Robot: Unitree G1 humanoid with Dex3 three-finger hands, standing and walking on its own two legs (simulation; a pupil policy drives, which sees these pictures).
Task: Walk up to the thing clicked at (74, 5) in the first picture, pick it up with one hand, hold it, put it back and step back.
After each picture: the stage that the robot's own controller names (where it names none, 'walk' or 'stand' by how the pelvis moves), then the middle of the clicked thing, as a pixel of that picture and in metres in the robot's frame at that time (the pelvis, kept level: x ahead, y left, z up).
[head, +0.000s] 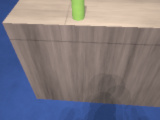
stand; (78, 7) +0.79 +0.02 +0.08
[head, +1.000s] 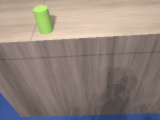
walk; (43, 20) +0.67 +0.20 +0.10
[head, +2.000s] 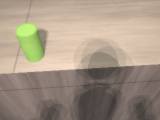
stand; (31, 43) +0.45 +0.19 +0.11
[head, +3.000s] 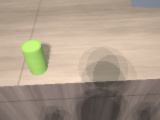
stand; (35, 58) +0.44 +0.18 +0.08
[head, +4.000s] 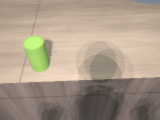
stand; (37, 54) +0.44 +0.18 +0.08
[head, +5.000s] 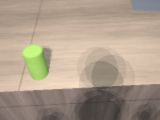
stand; (36, 62) +0.42 +0.18 +0.07
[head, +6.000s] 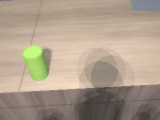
stand; (36, 63) +0.42 +0.18 +0.07
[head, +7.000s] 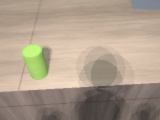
stand; (35, 62) +0.42 +0.18 +0.07
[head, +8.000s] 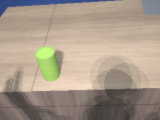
rise first; (48, 64) +0.42 +0.16 +0.08
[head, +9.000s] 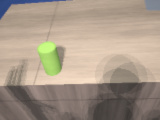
go down; (50, 59) +0.44 +0.17 +0.08
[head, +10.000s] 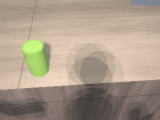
go down; (36, 59) +0.43 +0.15 +0.09
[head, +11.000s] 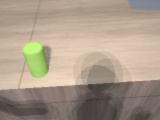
go down; (36, 60) +0.44 +0.16 +0.09
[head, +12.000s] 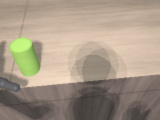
close in; (26, 57) +0.43 +0.18 +0.10
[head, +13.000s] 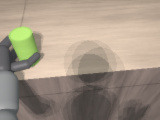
close; (25, 47) +0.45 +0.17 +0.12
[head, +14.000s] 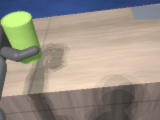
lift; (24, 39) +0.33 +0.15 +0.29
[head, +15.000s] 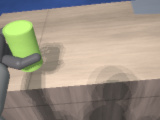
lift; (24, 47) +0.33 +0.15 +0.25
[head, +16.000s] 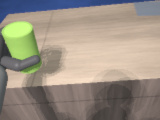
hold; (24, 48) +0.32 +0.16 +0.26
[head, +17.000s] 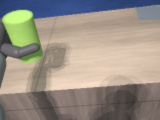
hold; (25, 37) +0.33 +0.15 +0.29
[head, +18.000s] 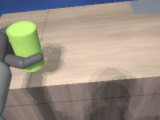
crouch; (27, 47) +0.34 +0.15 +0.25
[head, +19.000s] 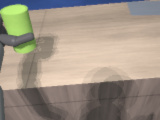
crouch; (20, 29) +0.40 +0.18 +0.27
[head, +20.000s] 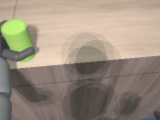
lower; (20, 42) +0.45 +0.17 +0.13
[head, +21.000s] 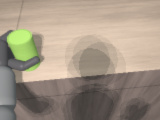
lower; (25, 51) +0.42 +0.17 +0.12
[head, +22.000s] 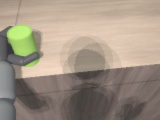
lower; (25, 47) +0.44 +0.16 +0.12
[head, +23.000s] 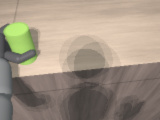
lower; (22, 44) +0.45 +0.17 +0.13
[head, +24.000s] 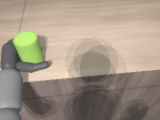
open; (30, 52) +0.42 +0.16 +0.12
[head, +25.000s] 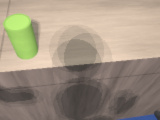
sink last; (22, 38) +0.45 +0.15 +0.13
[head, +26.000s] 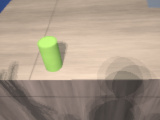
sink last; (50, 54) +0.44 +0.16 +0.11
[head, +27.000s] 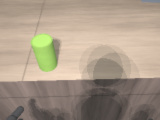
stand; (45, 53) +0.43 +0.15 +0.10
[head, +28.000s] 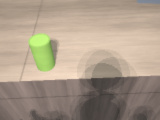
stand; (42, 53) +0.43 +0.15 +0.11
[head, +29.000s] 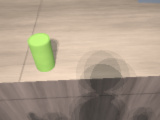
stand; (42, 53) +0.43 +0.15 +0.12
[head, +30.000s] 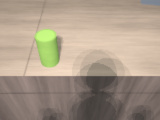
stand; (48, 49) +0.44 +0.14 +0.11
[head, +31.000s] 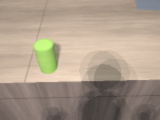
walk; (46, 56) +0.45 +0.15 +0.08
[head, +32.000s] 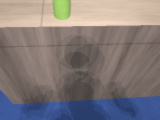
walk; (61, 1) +0.62 +0.10 +0.11
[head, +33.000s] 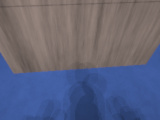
walk; out of the picture +0.94 +0.20 +0.10
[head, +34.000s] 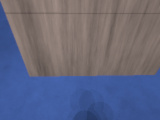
stand; out of the picture +1.03 +0.09 +0.09
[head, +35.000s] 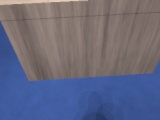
stand; out of the picture +1.04 +0.12 +0.08
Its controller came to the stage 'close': yes
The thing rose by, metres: 0.20
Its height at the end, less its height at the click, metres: +0.00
